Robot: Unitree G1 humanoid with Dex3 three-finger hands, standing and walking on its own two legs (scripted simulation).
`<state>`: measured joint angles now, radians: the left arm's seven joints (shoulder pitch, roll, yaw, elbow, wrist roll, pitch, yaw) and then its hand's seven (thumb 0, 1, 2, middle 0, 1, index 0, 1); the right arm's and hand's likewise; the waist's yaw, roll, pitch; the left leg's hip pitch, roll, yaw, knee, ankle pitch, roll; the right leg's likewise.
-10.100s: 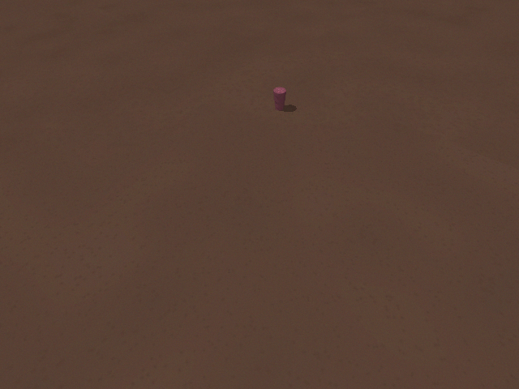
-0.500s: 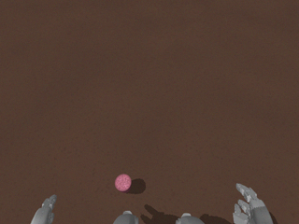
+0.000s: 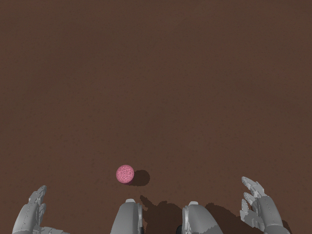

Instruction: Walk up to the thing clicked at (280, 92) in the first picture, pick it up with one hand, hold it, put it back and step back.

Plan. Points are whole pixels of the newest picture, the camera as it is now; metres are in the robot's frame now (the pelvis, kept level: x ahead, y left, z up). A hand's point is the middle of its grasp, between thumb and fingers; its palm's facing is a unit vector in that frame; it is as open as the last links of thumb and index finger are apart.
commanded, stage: go down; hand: left
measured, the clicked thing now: (126, 176) +0.38 +0.16 -0.58
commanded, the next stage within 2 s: none
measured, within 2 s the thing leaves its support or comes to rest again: neither
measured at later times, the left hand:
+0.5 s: hand (62, 187) +0.27 +0.32 -0.20, palm faces +0.06 -0.98 -0.20, open 17.0 cm
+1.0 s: hand (62, 179) +0.30 +0.34 -0.25, palm faces +0.03 -0.99 -0.14, open 17.5 cm
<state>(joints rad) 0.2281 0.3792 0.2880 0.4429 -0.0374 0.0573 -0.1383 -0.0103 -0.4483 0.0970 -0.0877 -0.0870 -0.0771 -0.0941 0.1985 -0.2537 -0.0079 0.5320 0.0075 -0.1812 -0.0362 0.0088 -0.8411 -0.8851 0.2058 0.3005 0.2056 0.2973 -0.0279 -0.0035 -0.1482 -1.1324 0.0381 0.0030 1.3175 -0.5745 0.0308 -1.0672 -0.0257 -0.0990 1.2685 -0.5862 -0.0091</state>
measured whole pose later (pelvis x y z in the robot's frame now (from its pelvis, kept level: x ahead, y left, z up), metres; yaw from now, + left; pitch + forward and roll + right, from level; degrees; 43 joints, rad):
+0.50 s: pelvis -0.05 -0.01 -0.14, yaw -2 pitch +33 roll -4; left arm -0.22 0.56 0.52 0.80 -0.14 -0.36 -0.46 -0.01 -0.47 0.16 -0.04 -0.14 -0.04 -0.13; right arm 0.13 -0.29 0.01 0.66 0.00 -0.18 -0.02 0.01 -0.88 -0.90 0.21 0.30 0.21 0.30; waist -0.02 -0.01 -0.17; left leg -1.75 0.06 -0.02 1.82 -0.66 0.03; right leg -1.68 -0.03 -0.11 1.79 -0.68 -0.03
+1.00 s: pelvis -0.07 +0.00 -0.21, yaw -5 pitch +34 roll -6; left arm -0.41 0.71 0.66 0.96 -0.20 -0.44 -0.66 -0.02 -0.54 0.08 -0.03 -0.07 -0.04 -0.07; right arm 0.07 -0.33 0.05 0.69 -0.02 -0.19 -0.03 0.01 -0.89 -0.90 0.21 0.30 0.21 0.30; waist -0.04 -0.03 -0.14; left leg -1.99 0.07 -0.04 2.06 -0.67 0.04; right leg -1.91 -0.03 -0.12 2.01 -0.69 -0.04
